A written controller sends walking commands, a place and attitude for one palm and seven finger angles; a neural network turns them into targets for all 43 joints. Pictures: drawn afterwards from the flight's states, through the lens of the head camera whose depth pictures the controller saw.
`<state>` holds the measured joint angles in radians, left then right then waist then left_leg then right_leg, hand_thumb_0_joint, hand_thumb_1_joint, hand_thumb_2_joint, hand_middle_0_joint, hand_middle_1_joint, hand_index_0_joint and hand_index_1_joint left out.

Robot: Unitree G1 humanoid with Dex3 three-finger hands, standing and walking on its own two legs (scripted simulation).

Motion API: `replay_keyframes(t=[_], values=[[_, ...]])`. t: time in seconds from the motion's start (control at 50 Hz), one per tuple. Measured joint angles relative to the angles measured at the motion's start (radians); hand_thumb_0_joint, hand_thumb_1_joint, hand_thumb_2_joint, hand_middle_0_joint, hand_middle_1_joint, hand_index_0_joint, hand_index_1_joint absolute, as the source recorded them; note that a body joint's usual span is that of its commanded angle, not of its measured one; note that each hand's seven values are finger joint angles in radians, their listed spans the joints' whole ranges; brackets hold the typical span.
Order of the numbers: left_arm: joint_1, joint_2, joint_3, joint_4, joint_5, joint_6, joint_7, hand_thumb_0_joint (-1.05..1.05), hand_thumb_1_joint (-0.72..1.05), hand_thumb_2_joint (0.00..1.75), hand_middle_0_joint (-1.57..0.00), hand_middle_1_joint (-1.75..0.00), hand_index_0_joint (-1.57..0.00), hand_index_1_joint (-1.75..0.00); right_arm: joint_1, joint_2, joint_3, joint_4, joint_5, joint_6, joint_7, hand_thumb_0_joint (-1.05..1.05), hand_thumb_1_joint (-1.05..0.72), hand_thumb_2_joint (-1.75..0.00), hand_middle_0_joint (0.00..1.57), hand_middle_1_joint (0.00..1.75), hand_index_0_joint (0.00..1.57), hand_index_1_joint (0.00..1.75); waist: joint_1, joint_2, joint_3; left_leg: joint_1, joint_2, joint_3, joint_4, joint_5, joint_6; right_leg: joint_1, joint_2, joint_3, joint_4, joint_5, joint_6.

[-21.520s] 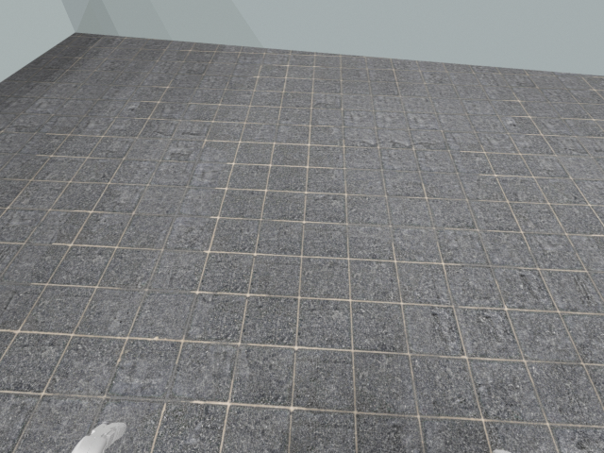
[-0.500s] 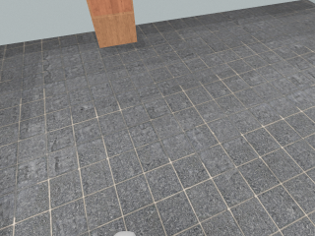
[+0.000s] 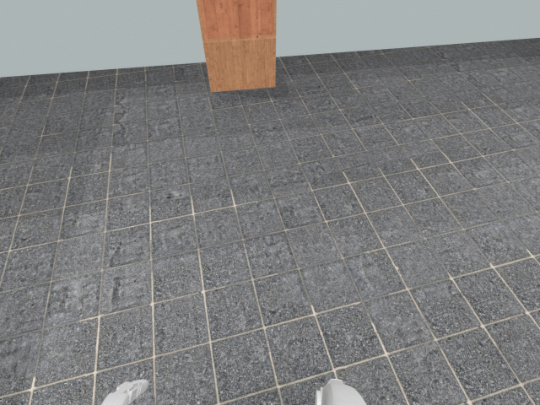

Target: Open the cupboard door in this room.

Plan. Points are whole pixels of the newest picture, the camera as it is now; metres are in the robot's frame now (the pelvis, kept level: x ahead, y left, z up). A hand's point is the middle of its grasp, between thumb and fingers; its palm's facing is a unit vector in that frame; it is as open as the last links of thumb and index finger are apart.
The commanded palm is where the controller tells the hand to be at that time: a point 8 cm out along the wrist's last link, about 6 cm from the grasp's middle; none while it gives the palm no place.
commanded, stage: turn or walk to find it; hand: left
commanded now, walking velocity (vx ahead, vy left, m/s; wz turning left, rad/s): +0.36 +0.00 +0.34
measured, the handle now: out of the picture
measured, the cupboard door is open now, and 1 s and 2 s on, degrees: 0 0 0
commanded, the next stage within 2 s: stand and wait in 1.66 s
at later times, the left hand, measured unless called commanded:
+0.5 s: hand out of the picture +0.09 +0.14 -0.17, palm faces +0.28 -0.94 -0.19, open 7.3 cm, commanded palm none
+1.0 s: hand (148, 248) +0.45 +0.28 -0.15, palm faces +0.24 -0.95 -0.19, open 7.4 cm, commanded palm none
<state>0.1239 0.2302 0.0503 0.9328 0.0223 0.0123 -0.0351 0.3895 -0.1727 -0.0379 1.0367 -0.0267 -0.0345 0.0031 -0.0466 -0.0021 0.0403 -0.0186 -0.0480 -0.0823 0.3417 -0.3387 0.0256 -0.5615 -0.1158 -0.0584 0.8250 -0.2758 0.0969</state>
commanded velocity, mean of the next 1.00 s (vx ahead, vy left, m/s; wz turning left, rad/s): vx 0.37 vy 0.00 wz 0.13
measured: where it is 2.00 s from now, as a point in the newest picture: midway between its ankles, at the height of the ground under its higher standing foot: (242, 256)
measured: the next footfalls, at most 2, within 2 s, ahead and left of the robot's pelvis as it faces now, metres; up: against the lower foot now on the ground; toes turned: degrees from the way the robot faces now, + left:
right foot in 0.08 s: +0.16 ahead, -0.14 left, +0.00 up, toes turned -5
left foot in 0.58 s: +0.35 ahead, +0.14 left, +0.00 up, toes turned +21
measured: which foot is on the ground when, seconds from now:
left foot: down 0.00-0.08, up 0.10-0.56, down 0.58-1.00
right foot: up 0.00-0.06, down 0.08-0.60, up 0.62-1.00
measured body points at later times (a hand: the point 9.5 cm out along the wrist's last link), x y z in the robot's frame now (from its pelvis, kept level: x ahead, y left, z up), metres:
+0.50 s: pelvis +0.20 -0.02 +0.00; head +0.22 -0.01 +0.45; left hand +0.08 +0.19 -0.15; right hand +0.35 -0.23 -0.14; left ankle +0.28 +0.13 -0.70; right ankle +0.12 -0.14 -0.74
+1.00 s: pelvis +0.39 +0.07 +0.00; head +0.40 +0.08 +0.45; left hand +0.44 +0.33 -0.14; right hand +0.41 -0.16 -0.15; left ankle +0.32 +0.12 -0.74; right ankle +0.52 -0.05 -0.66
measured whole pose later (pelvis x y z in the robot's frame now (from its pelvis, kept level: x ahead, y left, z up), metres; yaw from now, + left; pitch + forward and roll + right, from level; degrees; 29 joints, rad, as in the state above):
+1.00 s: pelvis +0.39 +0.07 +0.00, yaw +13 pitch -1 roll +1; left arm 0.13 0.19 0.06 1.00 0.03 0.00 -0.02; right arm 0.38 -0.16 -0.05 1.10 -0.02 -0.07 -0.02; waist -0.02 -0.03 0.03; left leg -0.02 -0.06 0.15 0.30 -0.27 0.08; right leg -0.65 -0.15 -0.06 1.03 -0.12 0.05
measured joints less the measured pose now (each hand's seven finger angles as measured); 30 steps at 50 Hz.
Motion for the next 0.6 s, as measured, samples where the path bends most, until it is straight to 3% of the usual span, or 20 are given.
replay_keyframes(t=[0.06, 0.12, 0.16, 0.22, 0.34, 0.44, 0.54, 0.58, 0.6], values=[[-0.031, -0.017, -0.008, -0.024, -0.002, -0.028, -0.005, 0.01, 0.91, 0.9, -0.2, -0.3, -0.2, -0.29, 0.029, -0.013, -0.007, 0.025, -0.002, 0.006, -0.002, 0.0, -0.9, -0.9, 0.2, 0.3, 0.21, 0.3, -0.013, 0.027, 0.01, -0.005, 0.014, -0.025, 0.083, -0.081, -0.023, 0.091, 0.028, -0.025, -0.19, 0.037, -0.02], [-0.053, -0.041, -0.02, -0.036, 0.002, -0.077, 0.006, 0.01, 0.91, 0.9, -0.2, -0.3, -0.2, -0.29, 0.024, -0.028, -0.016, 0.052, 0.007, 0.023, 0.002, 0.01, -0.9, -0.9, 0.2, 0.3, 0.21, 0.3, -0.008, 0.053, 0.039, -0.154, 0.015, -0.027, 0.488, -0.173, -0.009, 0.13, 0.032, -0.072, -0.164, 0.054, -0.107], [-0.036, -0.059, -0.025, -0.03, 0.001, -0.089, 0.014, 0.0, 0.91, 0.9, -0.2, -0.3, -0.2, -0.29, 0.001, -0.04, -0.023, 0.056, 0.007, 0.032, 0.007, 0.01, -0.9, -0.9, 0.2, 0.3, 0.2, 0.3, 0.003, 0.057, 0.048, -0.273, 0.023, 0.013, 0.746, -0.12, 0.004, 0.179, 0.028, -0.098, -0.167, 0.011, -0.125], [0.022, -0.078, -0.025, 0.008, 0.002, -0.085, 0.025, 0.0, 0.91, 0.9, -0.21, -0.3, -0.2, -0.29, -0.048, -0.058, -0.037, 0.04, 0.001, 0.039, 0.017, 0.01, -0.91, -0.9, 0.2, 0.3, 0.2, 0.3, 0.014, 0.054, 0.039, -0.418, 0.062, 0.069, 0.903, 0.016, -0.002, 0.267, 0.028, -0.122, -0.244, 0.008, -0.122], [0.156, -0.063, -0.006, 0.094, 0.006, -0.086, 0.045, -0.01, 0.94, 0.9, -0.21, -0.3, -0.2, -0.3, -0.139, -0.06, -0.046, -0.007, -0.006, 0.042, 0.025, 0.01, -0.91, -0.9, 0.19, 0.3, 0.2, 0.3, 0.037, 0.041, 0.0, -0.584, 0.125, 0.079, 0.851, 0.174, -0.035, 0.417, 0.047, -0.181, -0.392, 0.002, -0.118], [0.251, -0.062, -0.013, 0.153, 0.01, -0.089, 0.049, 0.0, 0.93, 0.9, -0.2, -0.3, -0.2, -0.29, -0.215, -0.046, -0.037, -0.026, -0.007, 0.044, 0.034, 0.0, -0.91, -0.9, 0.19, 0.3, 0.2, 0.3, 0.067, 0.028, 0.0, -0.595, 0.158, 0.118, 0.642, 0.201, -0.049, 0.515, 0.057, -0.219, -0.459, -0.03, -0.1], [0.315, -0.078, -0.026, 0.192, 0.011, -0.081, 0.047, 0.0, 0.92, 0.9, -0.2, -0.3, -0.2, -0.29, -0.292, -0.026, -0.014, -0.037, -0.006, 0.032, 0.04, 0.0, -0.91, -0.9, 0.19, 0.3, 0.2, 0.3, 0.117, 0.015, 0.034, -0.497, 0.138, 0.184, 0.361, 0.147, -0.022, 0.59, 0.039, -0.244, -0.446, -0.104, -0.054], [0.344, -0.084, -0.03, 0.209, 0.007, -0.074, 0.044, 0.0, 0.92, 0.9, -0.2, -0.3, -0.2, -0.29, -0.312, -0.016, -0.006, -0.049, -0.008, 0.015, 0.039, 0.0, -0.91, -0.9, 0.19, 0.3, 0.2, 0.3, 0.126, 0.002, 0.042, -0.429, 0.107, 0.214, 0.271, 0.144, -0.003, 0.592, 0.009, -0.242, -0.368, -0.165, -0.032], [0.349, -0.087, -0.031, 0.221, 0.004, -0.066, 0.041, 0.0, 0.91, 0.9, -0.2, -0.3, -0.2, -0.29, -0.32, -0.01, -0.004, -0.055, -0.01, 0.001, 0.037, 0.0, -0.91, -0.9, 0.19, 0.3, 0.2, 0.3, 0.121, -0.006, 0.048, -0.414, 0.092, 0.223, 0.266, 0.174, 0.027, 0.566, -0.018, -0.233, -0.27, -0.196, -0.035]])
